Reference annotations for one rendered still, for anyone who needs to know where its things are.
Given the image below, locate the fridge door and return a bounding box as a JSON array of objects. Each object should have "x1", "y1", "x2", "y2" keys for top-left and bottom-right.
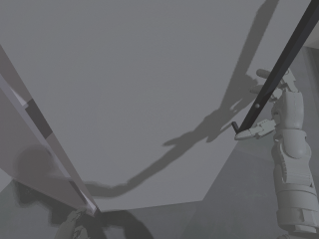
[{"x1": 0, "y1": 0, "x2": 311, "y2": 213}]

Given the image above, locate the robot right forearm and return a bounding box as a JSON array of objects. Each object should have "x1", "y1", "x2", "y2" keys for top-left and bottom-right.
[{"x1": 271, "y1": 128, "x2": 319, "y2": 239}]

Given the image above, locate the robot right hand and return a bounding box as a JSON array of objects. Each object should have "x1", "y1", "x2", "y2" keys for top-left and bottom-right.
[{"x1": 234, "y1": 68, "x2": 304, "y2": 140}]

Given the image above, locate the robot left hand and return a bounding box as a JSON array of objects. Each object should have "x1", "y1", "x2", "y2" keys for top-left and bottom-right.
[{"x1": 54, "y1": 207, "x2": 91, "y2": 239}]

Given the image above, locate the handle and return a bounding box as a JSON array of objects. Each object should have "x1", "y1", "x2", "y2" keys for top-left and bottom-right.
[{"x1": 231, "y1": 0, "x2": 319, "y2": 134}]

